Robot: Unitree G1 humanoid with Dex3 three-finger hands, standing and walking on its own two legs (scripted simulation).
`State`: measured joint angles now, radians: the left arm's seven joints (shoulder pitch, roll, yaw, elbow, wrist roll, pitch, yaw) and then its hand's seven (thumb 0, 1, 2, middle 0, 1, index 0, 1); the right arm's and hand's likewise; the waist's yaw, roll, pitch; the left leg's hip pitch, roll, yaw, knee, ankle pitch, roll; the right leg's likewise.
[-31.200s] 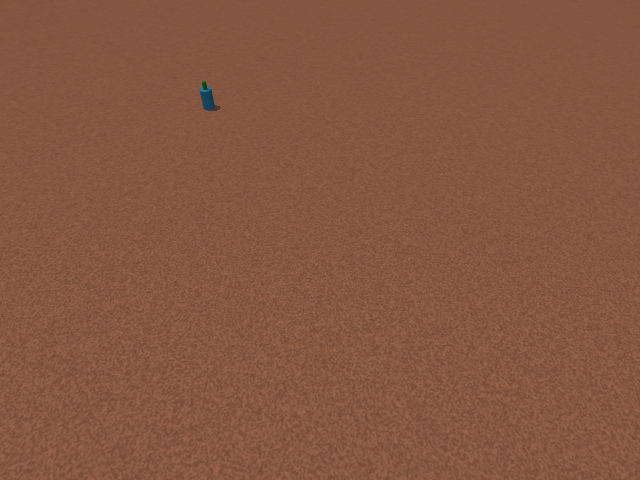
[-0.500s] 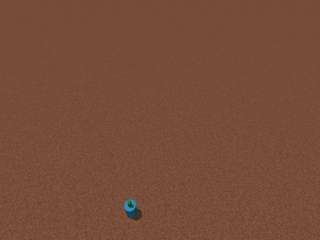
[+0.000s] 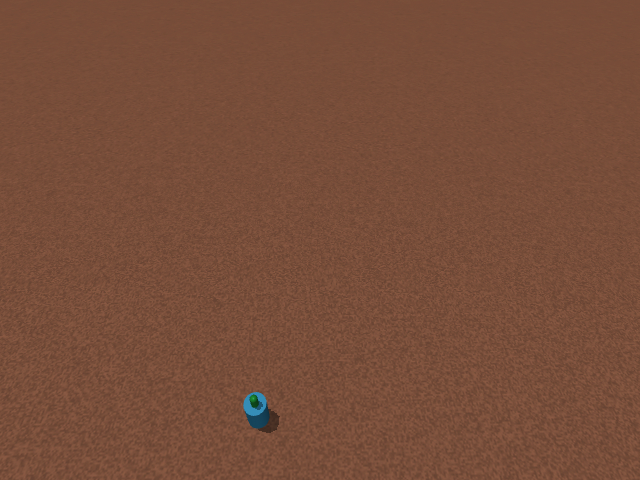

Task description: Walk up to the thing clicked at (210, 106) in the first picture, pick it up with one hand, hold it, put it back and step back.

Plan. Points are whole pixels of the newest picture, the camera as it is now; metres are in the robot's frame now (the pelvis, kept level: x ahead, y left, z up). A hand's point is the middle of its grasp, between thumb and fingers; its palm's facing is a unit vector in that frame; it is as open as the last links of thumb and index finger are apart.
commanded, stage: stand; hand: left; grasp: from the side
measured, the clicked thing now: (256, 407) +0.43 +0.18 -0.69
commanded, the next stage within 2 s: step back in 1.04 s
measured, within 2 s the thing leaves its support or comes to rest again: neither
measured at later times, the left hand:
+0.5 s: hand out of the picture +0.11 +0.25 -0.15, palm faces -0.01 -0.94 -0.35, open 7.3 cm
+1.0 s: hand out of the picture +0.10 +0.24 -0.15, palm faces +0.00 -0.94 -0.35, open 7.3 cm
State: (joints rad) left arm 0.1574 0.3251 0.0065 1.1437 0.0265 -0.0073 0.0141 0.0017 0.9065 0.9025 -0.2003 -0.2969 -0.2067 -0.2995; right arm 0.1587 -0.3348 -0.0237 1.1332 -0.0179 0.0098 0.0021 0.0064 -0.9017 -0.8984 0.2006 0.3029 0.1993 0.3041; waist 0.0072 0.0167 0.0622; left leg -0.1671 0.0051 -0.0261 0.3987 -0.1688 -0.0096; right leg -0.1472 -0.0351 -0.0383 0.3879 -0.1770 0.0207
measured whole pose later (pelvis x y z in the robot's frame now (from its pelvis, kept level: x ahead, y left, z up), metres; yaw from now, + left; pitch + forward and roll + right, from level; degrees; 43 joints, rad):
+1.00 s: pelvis +0.03 -0.01 +0.00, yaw +0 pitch -3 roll +0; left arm 0.11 0.33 0.02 1.15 0.02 -0.01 0.01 0.00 0.91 0.90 -0.20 -0.30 -0.21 -0.30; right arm 0.10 -0.34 -0.01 1.14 -0.01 -0.01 0.00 0.01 -0.90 -0.90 0.20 0.30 0.20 0.30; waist 0.01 0.01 0.05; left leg -0.10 0.01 -0.02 0.32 -0.17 -0.02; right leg -0.09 -0.03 -0.04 0.32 -0.18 0.02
